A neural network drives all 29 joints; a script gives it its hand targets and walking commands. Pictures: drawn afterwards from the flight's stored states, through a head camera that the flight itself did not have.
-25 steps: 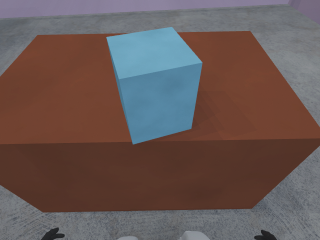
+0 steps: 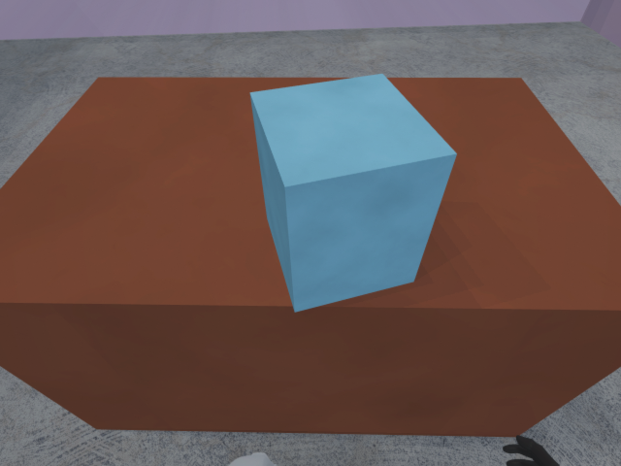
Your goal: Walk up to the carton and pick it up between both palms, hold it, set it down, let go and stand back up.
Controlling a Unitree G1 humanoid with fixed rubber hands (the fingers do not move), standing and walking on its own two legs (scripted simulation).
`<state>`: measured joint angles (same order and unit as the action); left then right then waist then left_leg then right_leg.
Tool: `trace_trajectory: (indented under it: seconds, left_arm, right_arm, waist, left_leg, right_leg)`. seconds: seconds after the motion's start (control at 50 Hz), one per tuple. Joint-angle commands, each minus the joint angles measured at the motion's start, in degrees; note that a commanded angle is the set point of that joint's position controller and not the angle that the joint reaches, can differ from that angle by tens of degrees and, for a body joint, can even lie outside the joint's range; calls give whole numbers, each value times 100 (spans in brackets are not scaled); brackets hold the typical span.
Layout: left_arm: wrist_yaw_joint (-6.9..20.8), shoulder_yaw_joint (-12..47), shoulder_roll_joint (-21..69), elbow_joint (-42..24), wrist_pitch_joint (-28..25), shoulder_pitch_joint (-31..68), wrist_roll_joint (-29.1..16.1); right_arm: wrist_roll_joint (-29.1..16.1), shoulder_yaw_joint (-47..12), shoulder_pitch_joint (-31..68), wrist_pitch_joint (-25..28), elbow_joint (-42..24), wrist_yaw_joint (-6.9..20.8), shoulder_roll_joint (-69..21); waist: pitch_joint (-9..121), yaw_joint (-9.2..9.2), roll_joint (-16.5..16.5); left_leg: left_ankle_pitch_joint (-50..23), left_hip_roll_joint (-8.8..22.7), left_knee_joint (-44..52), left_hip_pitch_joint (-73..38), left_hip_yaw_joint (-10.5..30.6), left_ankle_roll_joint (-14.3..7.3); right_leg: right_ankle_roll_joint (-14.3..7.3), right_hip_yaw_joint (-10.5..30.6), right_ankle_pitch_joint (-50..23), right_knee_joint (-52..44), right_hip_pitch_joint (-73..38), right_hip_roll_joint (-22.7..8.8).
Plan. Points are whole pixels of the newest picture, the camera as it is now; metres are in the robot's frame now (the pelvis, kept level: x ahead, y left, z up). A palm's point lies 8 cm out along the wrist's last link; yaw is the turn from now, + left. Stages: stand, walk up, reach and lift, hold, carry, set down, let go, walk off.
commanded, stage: walk up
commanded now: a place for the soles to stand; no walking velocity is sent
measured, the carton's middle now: (338, 194) +0.47 -0.04 +0.10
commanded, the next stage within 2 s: reach and lift in 1.56 s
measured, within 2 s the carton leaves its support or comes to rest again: neither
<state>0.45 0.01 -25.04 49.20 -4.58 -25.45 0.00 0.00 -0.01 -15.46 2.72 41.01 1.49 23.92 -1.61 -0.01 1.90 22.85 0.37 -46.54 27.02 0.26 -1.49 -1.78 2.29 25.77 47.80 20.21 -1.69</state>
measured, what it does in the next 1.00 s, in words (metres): steps on the spot: right foot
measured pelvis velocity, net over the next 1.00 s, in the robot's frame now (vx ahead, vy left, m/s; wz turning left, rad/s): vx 0.06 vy -0.02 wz -0.01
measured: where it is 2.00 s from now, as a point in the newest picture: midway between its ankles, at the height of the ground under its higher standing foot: outside the picture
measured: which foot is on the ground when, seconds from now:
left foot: down 0.00-1.00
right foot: down 0.00-0.02, up 0.04-0.36, down 0.38-1.00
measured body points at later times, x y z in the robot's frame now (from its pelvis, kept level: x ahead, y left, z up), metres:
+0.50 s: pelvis +0.05 -0.01 +0.00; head +0.06 -0.03 +0.45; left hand +0.11 +0.31 -0.09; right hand +0.15 -0.32 -0.10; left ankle +0.09 +0.12 -0.69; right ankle +0.07 -0.14 -0.70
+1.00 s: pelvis +0.06 -0.02 +0.00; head +0.07 -0.04 +0.45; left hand +0.16 +0.29 -0.09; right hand +0.19 -0.33 -0.10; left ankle +0.10 +0.12 -0.70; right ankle +0.07 -0.14 -0.70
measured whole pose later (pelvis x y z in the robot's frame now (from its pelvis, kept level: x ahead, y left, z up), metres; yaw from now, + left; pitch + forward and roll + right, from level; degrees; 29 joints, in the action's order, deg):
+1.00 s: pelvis +0.06 -0.02 +0.00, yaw +0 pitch -2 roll +1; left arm 0.1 0.0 -21.9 50.2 -4.0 -12.1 0.0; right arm 0.0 0.0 -12.6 0.8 41.1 1.4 23.8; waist -3.3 0.0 1.1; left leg 21.3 1.4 -44.7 21.6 0.2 -1.3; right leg 0.0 2.3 24.4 46.6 19.9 -0.1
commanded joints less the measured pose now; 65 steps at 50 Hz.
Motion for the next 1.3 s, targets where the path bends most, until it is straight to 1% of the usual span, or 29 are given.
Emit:
trace_trajectory:
  seconds: [0.0,0.02,0.04,0.12,0.24,0.34,0.36,0.38,0.4,0.44,0.48,0.5,0.54,0.56,0.58,0.64,0.68,0.7,0.78,0.86,0.94,1.0,1.08,1.12,1.16,1.18,1.22,1.24,1.28]
  left_arm:
    - [-104,-331,-513,-959,-86,656,45]
    - [-143,-535,-1194,-821,46,598,86]
    - [-101,-562,-1477,-675,75,548,35]
    - [-9,-555,-1314,-325,86,20,55]
    - [16,-619,-1298,-397,120,534,157]
    - [-104,-521,-1023,-180,-70,-28,136]
    - [-162,-560,-1086,-68,-87,-57,179]
    - [-185,-687,-1656,-190,-143,-69,266]
    - [-164,-809,-1976,-287,-149,211,177]
    - [-175,-751,-1962,-314,-152,219,97]
    - [-189,-707,-1766,-368,-98,434,75]
    - [-191,-544,-1574,-467,-57,941,95]
    - [-126,-374,-998,-572,-4,1391,8]
    - [-120,-399,-811,-522,41,1220,-3]
    - [-152,-456,-910,-348,134,933,-72]
    - [-138,-510,-1035,-164,16,664,60]
    - [-101,-526,-1381,-268,-104,857,108]
    - [-116,-557,-1436,-179,-100,979,84]
    - [-112,-447,-1169,-257,-15,1502,49]
    - [-102,-426,-917,-128,112,1061,77]
    - [-133,-551,-1591,-82,-132,986,137]
    - [-145,-509,-1424,-199,-62,1488,81]
    - [-137,-367,-856,-141,112,1592,37]
    - [-109,-399,-949,28,72,1231,26]
    - [-92,-446,-1217,-18,-38,1413,128]
    - [-94,-516,-1412,-1,-72,1446,129]
    - [-122,-505,-1560,-74,-34,1679,135]
    - [-133,-469,-1529,-81,4,1624,80]
    - [-101,-391,-1103,-138,62,1859,35]
  right_arm:
    - [274,945,-1155,249,61,-74,1908]
    - [195,971,-795,186,-27,-78,2149]
    - [134,953,-519,143,-38,-99,2125]
    - [126,762,-119,95,-243,-105,1573]
    - [175,844,-434,11,-204,-92,1703]
    - [24,711,-29,-34,-361,-84,1542]
    - [-14,603,-155,-62,-336,-103,1194]
    - [-73,478,-85,-65,-434,-68,768]
    - [59,447,164,-70,-473,-115,742]
    - [35,532,369,-6,-369,-160,1094]
    - [50,588,-121,62,-297,-204,1042]
    - [23,600,-120,68,-51,-197,1126]
    - [97,639,-376,185,-15,-198,1239]
    - [70,743,-404,196,37,-214,1649]
    - [-14,676,-121,196,75,-219,1744]
    - [-42,521,546,83,-82,-175,1291]
    - [-62,451,449,70,4,-165,1118]
    - [-55,434,640,59,17,-174,1054]
    - [-27,534,247,111,168,-180,1317]
    - [7,597,387,127,105,-207,1574]
    - [-3,405,942,-29,-78,-167,922]
    - [22,461,445,101,193,-159,1149]
    - [59,596,143,174,216,-195,1457]
    - [35,483,705,123,88,-203,1355]
    - [-58,379,672,22,-6,-176,1019]
    - [-9,373,682,-20,-56,-182,1012]
    - [39,427,457,-35,176,-196,1080]
    - [51,447,598,35,228,-183,1177]
    - [91,550,322,132,252,-184,1279]
  waist:
    - [417,-584,1459]
    - [6,-539,766]
    - [-594,-281,280]
    - [-647,93,639]
    - [-467,-256,846]
    - [315,192,760]
    - [457,252,508]
    - [417,332,-1014]
    - [-107,280,-1110]
    - [-288,336,-894]
    - [2,119,-1481]
    - [207,-107,-985]
    - [248,-366,-819]
    - [296,-351,196]
    - [522,-121,542]
    - [246,240,72]
    - [322,22,-659]
    - [198,77,-283]
    - [396,-197,-814]
    - [438,100,382]
    - [59,176,-893]
    - [350,-188,-389]
    - [617,-101,44]
    - [419,201,309]
    - [425,20,-908]
    - [379,11,-770]
    - [51,-119,-1221]
    - [-128,-94,-469]
    - [383,-187,-488]
  left_leg:
    - [1295,1553,2901,-2543,3245,-768]
    - [3272,2125,3630,-1764,4399,-1135]
    - [3796,2031,3743,-1138,4080,-1194]
    - [1311,1386,3150,-689,2490,-1021]
    - [1054,1314,2760,-989,2423,-1244]
    - [-1143,1342,1462,-825,1482,-966]
    - [-1174,944,739,-435,977,-660]
    - [-601,292,-533,541,506,-234]
    - [932,-181,-852,1241,99,-49]
    - [1281,109,-948,1234,128,-44]
    - [692,133,-386,683,47,-145]
    - [-62,75,177,-361,-171,-166]
    - [-1078,299,1395,-1853,340,-268]
    - [-628,1306,2057,-1863,2182,-738]
    - [-464,1956,2028,-1644,2489,-1346]
    - [-708,1310,1531,-603,1411,-794]
    - [-1511,406,403,-600,267,-215]
    - [-1267,256,230,-622,88,-74]
    - [-1013,449,887,-1315,426,-264]
    - [-103,1660,1846,-1072,1998,-1117]
    - [43,89,-55,419,80,-55]
    - [-727,189,872,-970,181,-122]
    - [-1584,1573,1673,-1391,1718,-1072]
    - [-1753,1345,1312,-792,1165,-817]
    - [-896,400,349,-560,238,-247]
    - [-201,167,176,-31,7,-117]
    - [539,106,435,-363,61,-127]
    - [-298,209,823,-787,128,-121]
    - [-1115,667,1256,-1556,688,-418]
  right_leg:
    - [-81,-234,-229,1575,2381,269]
    - [-1,127,777,1810,2724,151]
    - [-24,220,424,2014,2573,-27]
    - [90,-7,19,1315,1392,-50]
    - [78,-253,577,555,1094,-38]
    - [-125,-466,-825,-1279,-608,139]
    - [-135,-108,-913,-1846,-1145,153]
    - [-558,2196,-452,-2610,-1450,-1074]
    - [-1179,3532,-434,-2712,-1352,-1822]
    - [-1533,3094,-2357,-2100,-1374,-1916]
    - [-1328,2617,-3246,-1708,-1229,-1694]
    - [-1020,1687,-3537,-1515,-412,-1287]
    - [-482,705,-2963,-741,781,-561]
    - [-42,310,-1786,114,1260,-23]
    - [61,-136,-53,206,672,115]
    - [-186,111,-422,-1075,-258,4]
    - [-515,1452,-1629,-1760,-336,-701]
    - [-786,1869,-2230,-1673,-231,-997]
    - [-446,1067,-1925,-1250,195,-509]
    - [-114,-233,-141,-289,167,164]
    - [-862,2678,-1585,-2315,-879,-1265]
    - [-742,1829,-2823,-1579,-137,-941]
    - [35,-78,-1161,-329,163,-5]
    - [-61,185,-1255,-1009,-445,-132]
    - [-469,1619,-1649,-1908,-502,-746]
    - [-660,2255,-1582,-2017,-707,-1090]
    - [-929,2335,-1509,-2126,-219,-1294]
    - [-782,1945,-1812,-1923,95,-1048]
    - [-270,797,-1750,-1346,410,-325]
